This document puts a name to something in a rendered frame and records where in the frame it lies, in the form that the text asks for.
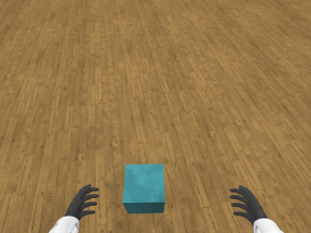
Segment robot right hand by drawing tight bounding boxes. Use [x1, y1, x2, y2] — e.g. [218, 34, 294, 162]
[229, 185, 268, 227]

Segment carton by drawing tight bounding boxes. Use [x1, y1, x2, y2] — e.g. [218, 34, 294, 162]
[122, 164, 165, 214]

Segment robot right forearm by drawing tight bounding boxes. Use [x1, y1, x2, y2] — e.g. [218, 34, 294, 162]
[253, 218, 284, 233]

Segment robot left forearm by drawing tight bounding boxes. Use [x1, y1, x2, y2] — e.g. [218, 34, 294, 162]
[49, 216, 80, 233]

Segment robot left hand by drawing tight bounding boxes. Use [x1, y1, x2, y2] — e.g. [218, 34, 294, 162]
[65, 184, 99, 220]

